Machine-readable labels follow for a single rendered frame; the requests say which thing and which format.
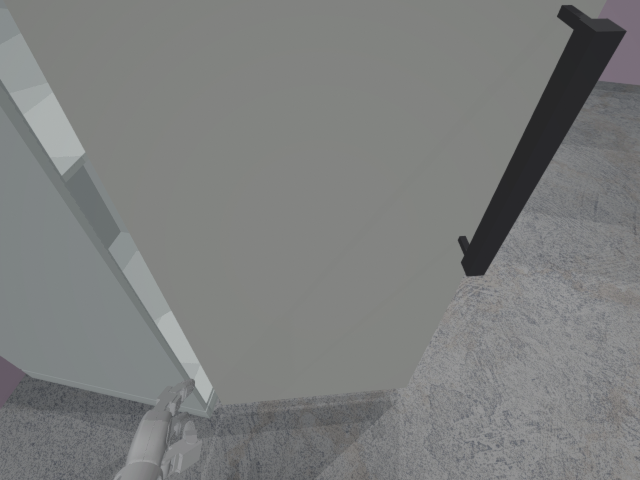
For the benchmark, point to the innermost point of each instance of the robot left hand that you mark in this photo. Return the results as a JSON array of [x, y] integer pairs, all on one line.
[[154, 439]]

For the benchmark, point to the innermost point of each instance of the fridge door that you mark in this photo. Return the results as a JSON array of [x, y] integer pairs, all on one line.
[[296, 173]]

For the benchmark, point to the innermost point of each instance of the handle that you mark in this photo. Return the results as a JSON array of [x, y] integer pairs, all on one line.
[[586, 55]]

